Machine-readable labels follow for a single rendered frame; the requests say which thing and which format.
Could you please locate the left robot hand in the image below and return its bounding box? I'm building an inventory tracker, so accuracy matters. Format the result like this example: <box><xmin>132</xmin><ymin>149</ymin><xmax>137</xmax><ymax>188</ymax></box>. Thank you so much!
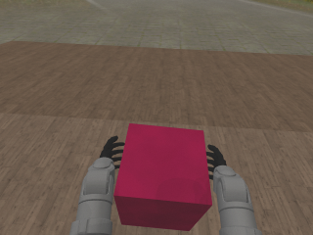
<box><xmin>100</xmin><ymin>135</ymin><xmax>125</xmax><ymax>169</ymax></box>

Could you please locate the carton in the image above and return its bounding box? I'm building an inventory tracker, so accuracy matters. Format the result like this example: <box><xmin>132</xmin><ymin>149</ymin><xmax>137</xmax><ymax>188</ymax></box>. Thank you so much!
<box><xmin>113</xmin><ymin>123</ymin><xmax>212</xmax><ymax>231</ymax></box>

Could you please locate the right robot hand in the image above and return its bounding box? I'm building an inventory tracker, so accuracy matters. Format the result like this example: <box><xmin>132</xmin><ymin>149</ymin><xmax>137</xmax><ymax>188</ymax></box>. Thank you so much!
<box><xmin>206</xmin><ymin>144</ymin><xmax>226</xmax><ymax>180</ymax></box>

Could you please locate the right robot forearm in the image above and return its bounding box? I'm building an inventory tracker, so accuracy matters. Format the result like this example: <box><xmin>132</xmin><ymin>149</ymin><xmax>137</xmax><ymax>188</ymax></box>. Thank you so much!
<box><xmin>213</xmin><ymin>165</ymin><xmax>262</xmax><ymax>235</ymax></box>

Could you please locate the left robot forearm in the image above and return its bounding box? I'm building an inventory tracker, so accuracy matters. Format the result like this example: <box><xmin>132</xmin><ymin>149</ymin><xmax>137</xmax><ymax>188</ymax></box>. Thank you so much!
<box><xmin>69</xmin><ymin>157</ymin><xmax>115</xmax><ymax>235</ymax></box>

